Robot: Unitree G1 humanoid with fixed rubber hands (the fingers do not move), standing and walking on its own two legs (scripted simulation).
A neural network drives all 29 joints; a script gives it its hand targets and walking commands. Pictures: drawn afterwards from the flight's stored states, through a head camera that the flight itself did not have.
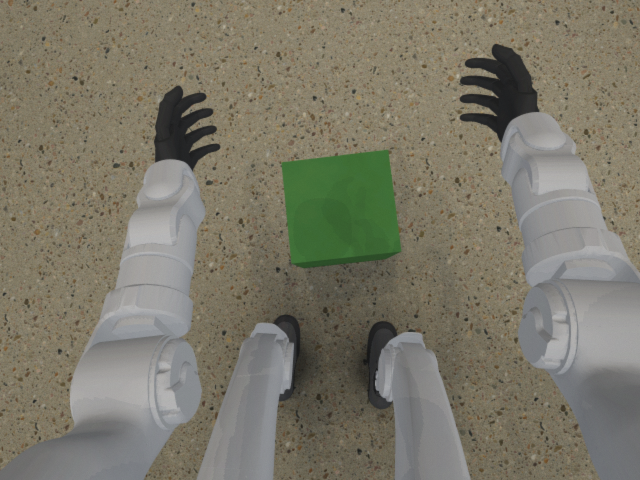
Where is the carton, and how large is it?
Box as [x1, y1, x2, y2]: [281, 150, 400, 267]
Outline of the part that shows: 387,150 281,162 291,263 301,267 310,267 383,259 400,251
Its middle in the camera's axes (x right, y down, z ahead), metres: +0.04 -0.06 +0.86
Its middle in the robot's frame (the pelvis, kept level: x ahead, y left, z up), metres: +0.48 +0.02 -0.51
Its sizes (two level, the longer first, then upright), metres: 0.210 0.200 0.250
